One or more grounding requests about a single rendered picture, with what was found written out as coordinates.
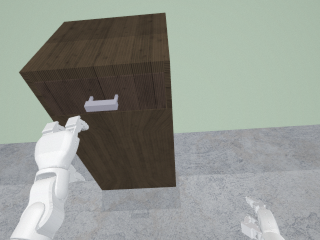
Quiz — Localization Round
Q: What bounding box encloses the drawer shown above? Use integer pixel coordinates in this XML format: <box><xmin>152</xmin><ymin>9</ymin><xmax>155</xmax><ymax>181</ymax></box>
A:
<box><xmin>34</xmin><ymin>72</ymin><xmax>166</xmax><ymax>116</ymax></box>

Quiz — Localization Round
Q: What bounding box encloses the cabinet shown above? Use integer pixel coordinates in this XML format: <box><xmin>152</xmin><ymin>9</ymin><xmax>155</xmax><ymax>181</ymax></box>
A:
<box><xmin>19</xmin><ymin>12</ymin><xmax>176</xmax><ymax>191</ymax></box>

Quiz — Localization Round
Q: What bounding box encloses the handle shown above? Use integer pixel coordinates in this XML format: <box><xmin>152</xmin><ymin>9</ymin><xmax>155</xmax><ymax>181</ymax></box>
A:
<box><xmin>84</xmin><ymin>94</ymin><xmax>119</xmax><ymax>112</ymax></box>

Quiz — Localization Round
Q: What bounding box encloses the robot right hand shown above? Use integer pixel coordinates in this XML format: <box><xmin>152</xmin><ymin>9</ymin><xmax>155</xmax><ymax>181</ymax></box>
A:
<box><xmin>241</xmin><ymin>195</ymin><xmax>280</xmax><ymax>240</ymax></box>

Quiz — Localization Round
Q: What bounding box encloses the robot left hand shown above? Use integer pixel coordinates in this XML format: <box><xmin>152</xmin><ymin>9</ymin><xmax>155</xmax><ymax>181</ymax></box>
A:
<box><xmin>34</xmin><ymin>115</ymin><xmax>89</xmax><ymax>184</ymax></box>

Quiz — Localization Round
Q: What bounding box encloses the left robot forearm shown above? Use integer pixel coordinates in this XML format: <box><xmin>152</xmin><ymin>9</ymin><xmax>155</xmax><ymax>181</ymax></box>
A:
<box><xmin>10</xmin><ymin>167</ymin><xmax>70</xmax><ymax>240</ymax></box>

